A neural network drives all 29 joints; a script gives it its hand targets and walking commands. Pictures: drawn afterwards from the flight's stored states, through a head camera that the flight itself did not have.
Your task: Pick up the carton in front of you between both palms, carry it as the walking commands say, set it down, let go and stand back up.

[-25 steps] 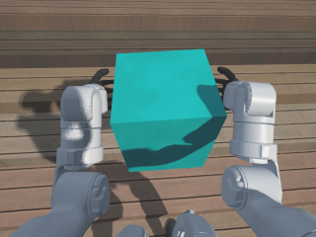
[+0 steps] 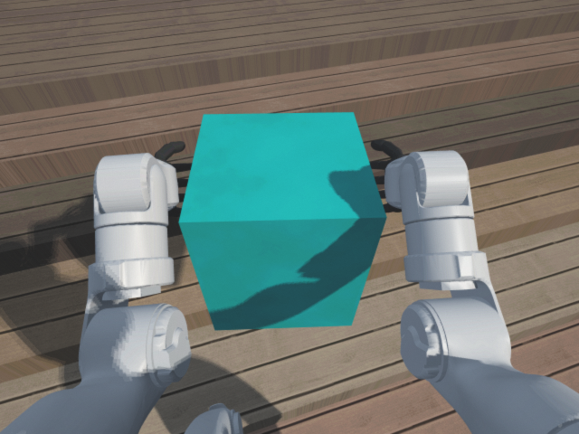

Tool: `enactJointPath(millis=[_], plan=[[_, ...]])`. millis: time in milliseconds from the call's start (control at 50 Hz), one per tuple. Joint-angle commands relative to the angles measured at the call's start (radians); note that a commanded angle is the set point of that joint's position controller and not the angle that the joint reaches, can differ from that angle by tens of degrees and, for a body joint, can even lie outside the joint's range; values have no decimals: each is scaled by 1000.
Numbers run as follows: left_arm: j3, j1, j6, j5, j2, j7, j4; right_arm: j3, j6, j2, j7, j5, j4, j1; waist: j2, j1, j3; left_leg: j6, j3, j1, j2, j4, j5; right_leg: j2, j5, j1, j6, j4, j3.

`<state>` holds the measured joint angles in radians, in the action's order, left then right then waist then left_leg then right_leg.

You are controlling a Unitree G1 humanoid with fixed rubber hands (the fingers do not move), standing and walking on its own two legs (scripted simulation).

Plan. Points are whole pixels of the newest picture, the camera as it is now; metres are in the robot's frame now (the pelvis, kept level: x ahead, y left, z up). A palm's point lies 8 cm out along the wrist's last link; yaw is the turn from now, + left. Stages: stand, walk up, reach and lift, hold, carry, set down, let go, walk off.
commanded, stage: carry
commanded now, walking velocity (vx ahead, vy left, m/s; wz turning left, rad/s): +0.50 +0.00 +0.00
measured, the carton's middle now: (281, 225) +0.38 -0.03 +0.08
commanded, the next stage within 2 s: none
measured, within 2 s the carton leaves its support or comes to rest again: neither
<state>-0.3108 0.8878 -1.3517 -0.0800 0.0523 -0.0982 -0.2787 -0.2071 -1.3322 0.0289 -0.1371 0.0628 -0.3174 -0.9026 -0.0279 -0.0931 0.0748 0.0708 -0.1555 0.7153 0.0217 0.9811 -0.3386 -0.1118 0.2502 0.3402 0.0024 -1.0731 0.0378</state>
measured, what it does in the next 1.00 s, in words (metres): climbs: right foot 0.10 m higher, then left foot 0.10 m higher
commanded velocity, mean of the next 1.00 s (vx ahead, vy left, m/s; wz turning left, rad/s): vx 0.50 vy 0.00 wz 0.00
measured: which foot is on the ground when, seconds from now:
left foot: down 0.00-0.44, up 0.46-0.94, down 0.96-1.00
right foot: up 0.00-0.40, down 0.42-1.00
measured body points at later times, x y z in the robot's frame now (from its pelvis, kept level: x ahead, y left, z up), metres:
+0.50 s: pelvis +0.31 -0.06 +0.09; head +0.33 -0.05 +0.54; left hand +0.69 +0.12 +0.26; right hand +0.72 -0.18 +0.26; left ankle +0.13 +0.09 -0.57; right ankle +0.47 -0.15 -0.56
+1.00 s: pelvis +0.59 +0.00 +0.19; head +0.58 -0.02 +0.64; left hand +0.97 +0.15 +0.38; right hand +0.98 -0.15 +0.38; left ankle +0.72 +0.11 -0.44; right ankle +0.47 -0.15 -0.55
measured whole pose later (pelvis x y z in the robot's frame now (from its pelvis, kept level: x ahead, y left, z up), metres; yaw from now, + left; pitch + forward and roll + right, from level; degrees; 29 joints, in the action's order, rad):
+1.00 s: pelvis +0.59 +0.00 +0.19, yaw +1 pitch +6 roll +3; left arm -0.27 0.87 -1.36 -0.07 0.02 -0.13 -0.22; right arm -0.24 -1.37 0.04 -0.11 0.08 -0.25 -0.89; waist -0.01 0.01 0.15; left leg 0.10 -0.16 0.86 0.06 1.13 -0.40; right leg -0.15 0.27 0.08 -0.01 -0.36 -0.11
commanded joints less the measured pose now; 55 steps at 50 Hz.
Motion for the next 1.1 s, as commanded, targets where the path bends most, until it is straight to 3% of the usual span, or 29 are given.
enactJointPath(millis=[0,20,80,140,220,280,320,340,360,400,420,440,460,480,520,560,660,740,760,820,860,900,960,980,1000,1020,1040,1060,1080], plan=[[455,752,30,356,-1099,176,171,496,43,-1175,229,-530,324,-869,162,-9,633,254,720,-878,286,-429,536,147,43,452,50,-732,115],[475,774,29,350,-1095,166,214,518,50,-1188,229,-553,394,-924,109,12,555,182,648,-820,262,-449,284,107,32,509,71,-693,83],[534,772,29,351,-1063,139,323,562,46,-1191,234,-578,504,-938,137,23,494,153,524,-786,246,-514,103,65,55,578,101,-621,46],[580,703,23,343,-1023,121,344,567,23,-1121,230,-543,496,-848,95,19,470,166,447,-877,253,-521,276,43,116,689,92,-452,-34],[606,652,-2,346,-997,136,250,538,-9,-1028,236,-475,369,-707,147,-32,417,235,519,-1132,347,-572,373,16,284,1119,106,-788,-41],[608,684,-11,360,-998,153,179,520,-21,-1008,252,-467,305,-749,100,5,240,164,397,-995,284,-703,218,-13,303,1151,85,-636,-72],[596,697,-11,368,-1008,159,129,502,-28,-1006,260,-461,264,-752,135,42,212,115,221,-756,207,-827,251,-27,162,816,81,-303,-141],[591,699,-14,378,-1027,161,114,494,-31,-1010,259,-449,257,-748,178,63,215,96,106,-622,165,-856,391,-2,85,586,89,-128,-195],[583,702,-15,389,-1037,162,95,474,-36,-1016,257,-442,223,-735,226,88,273,84,24,-540,150,-821,743,53,-39,332,107,-31,-240],[566,657,-10,407,-1069,166,58,431,-37,-1005,253,-417,190,-716,296,170,421,34,-22,-631,156,-524,1349,180,-121,42,99,73,-339],[559,651,-1,418,-1089,172,60,420,-32,-1002,253,-409,188,-724,256,245,484,-11,-52,-667,131,-261,1355,217,-215,-138,78,317,-356],[573,703,10,428,-1117,179,67,398,-25,-1006,250,-389,166,-734,45,258,573,-61,14,-522,42,78,1023,157,-321,-393,101,477,-190],[570,708,19,486,-1160,194,84,398,-19,-1032,249,-360,148,-666,-192,205,540,-85,68,-127,-82,387,117,-159,-456,-500,212,635,394],[582,751,33,509,-1183,204,124,371,-10,-1020,241,-346,134,-661,-237,193,721,-45,299,-162,-103,699,49,-223,-649,-516,325,595,581],[605,852,50,545,-1215,214,254,381,2,-1057,230,-332,198,-687,-98,169,635,1,284,8,-52,785,57,-183,-427,-482,313,549,492],[653,934,63,582,-1246,212,357,406,9,-1068,215,-340,275,-752,-108,161,547,17,257,104,-5,771,62,-162,-36,-403,271,617,450],[682,806,55,556,-1210,195,384,474,14,-1042,193,-352,337,-676,-7,174,529,22,168,218,16,521,-92,-167,-159,-489,275,637,292],[667,707,33,496,-1112,188,324,508,-4,-1007,198,-357,299,-645,-76,211,483,43,200,598,53,850,-222,-261,-217,-683,346,666,364],[659,699,29,487,-1093,189,303,508,-8,-997,200,-356,278,-644,-62,215,451,48,245,696,72,933,-274,-280,-189,-716,339,675,387],[647,757,15,489,-1063,202,288,506,-19,-991,206,-355,243,-663,-35,195,319,30,134,717,88,845,-220,-198,2,-591,262,799,252],[623,763,5,486,-1051,208,256,498,-24,-997,202,-370,204,-687,-62,164,252,6,62,445,111,538,-102,-110,-16,-334,205,904,78],[580,741,-6,463,-1046,213,189,494,-29,-1015,200,-382,161,-673,-179,123,266,13,-19,53,87,236,32,-58,-256,-110,185,959,-124],[531,670,-7,437,-1063,220,64,454,-22,-1048,201,-392,72,-633,-238,48,423,29,-132,-204,-82,-7,95,-70,-1262,-318,136,589,-217],[519,693,2,433,-1067,217,53,460,-13,-1073,207,-391,71,-674,-143,-5,530,26,-99,-432,-99,-216,222,-35,-1309,-312,73,282,-236],[498,698,10,413,-1061,217,60,460,-3,-1109,218,-408,74,-660,-100,-47,547,23,57,-633,-65,-423,254,-22,-995,-134,37,60,-176],[482,686,19,414,-1116,220,71,452,16,-1104,225,-432,107,-684,317,0,598,181,682,-972,334,-467,865,150,78,339,-38,-355,-117],[488,687,28,391,-1103,211,69,451,25,-1151,230,-454,131,-684,248,-17,669,261,777,-965,316,-468,1000,175,84,378,3,-624,82],[498,726,32,402,-1141,204,102,464,40,-1136,232,-469,220,-749,200,-20,621,270,738,-961,304,-429,779,169,66,498,36,-737,108],[507,753,33,405,-1140,195,144,488,49,-1164,232,-498,282,-806,121,0,545,202,678,-902,282,-439,523,131,53,560,61,-719,81]])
